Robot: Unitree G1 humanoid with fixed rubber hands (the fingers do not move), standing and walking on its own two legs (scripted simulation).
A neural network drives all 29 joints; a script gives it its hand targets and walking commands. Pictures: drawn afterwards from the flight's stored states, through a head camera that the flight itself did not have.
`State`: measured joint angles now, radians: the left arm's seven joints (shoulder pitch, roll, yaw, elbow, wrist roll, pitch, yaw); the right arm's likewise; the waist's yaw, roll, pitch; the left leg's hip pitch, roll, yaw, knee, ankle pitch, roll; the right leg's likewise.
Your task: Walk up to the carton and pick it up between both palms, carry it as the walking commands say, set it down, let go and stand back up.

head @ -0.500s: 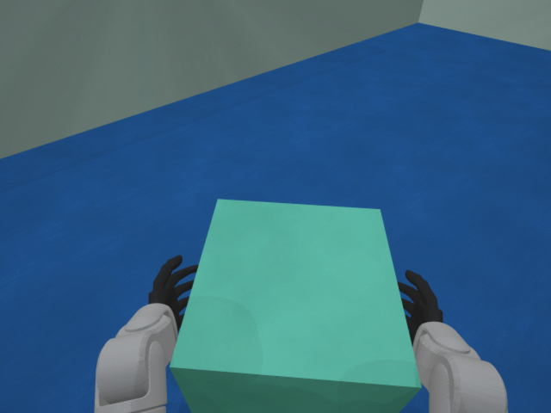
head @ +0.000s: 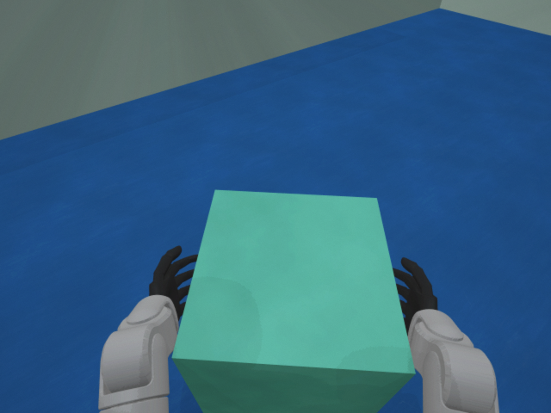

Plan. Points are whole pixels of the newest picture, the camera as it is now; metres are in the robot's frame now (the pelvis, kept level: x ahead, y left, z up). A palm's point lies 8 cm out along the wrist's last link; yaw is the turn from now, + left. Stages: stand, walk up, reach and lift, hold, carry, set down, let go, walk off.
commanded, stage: carry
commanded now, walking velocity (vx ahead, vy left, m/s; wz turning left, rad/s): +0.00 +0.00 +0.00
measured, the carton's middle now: (288, 315) +0.29 +0.00 -0.02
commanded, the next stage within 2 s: none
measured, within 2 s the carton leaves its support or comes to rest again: neither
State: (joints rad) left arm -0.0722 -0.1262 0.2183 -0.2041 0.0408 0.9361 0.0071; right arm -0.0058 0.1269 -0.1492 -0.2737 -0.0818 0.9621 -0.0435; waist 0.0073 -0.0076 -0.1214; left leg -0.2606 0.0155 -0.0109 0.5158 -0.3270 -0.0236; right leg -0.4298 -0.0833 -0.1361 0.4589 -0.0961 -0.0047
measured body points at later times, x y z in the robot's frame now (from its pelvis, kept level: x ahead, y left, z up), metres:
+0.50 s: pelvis +0.01 +0.00 +0.00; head +0.00 -0.01 +0.45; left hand +0.28 +0.17 +0.04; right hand +0.28 -0.17 +0.04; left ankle -0.04 +0.13 -0.73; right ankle +0.08 -0.13 -0.73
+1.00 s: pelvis +0.00 -0.02 +0.00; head -0.01 -0.02 +0.45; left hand +0.27 +0.16 +0.04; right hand +0.27 -0.18 +0.04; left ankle -0.04 +0.13 -0.73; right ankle +0.08 -0.13 -0.73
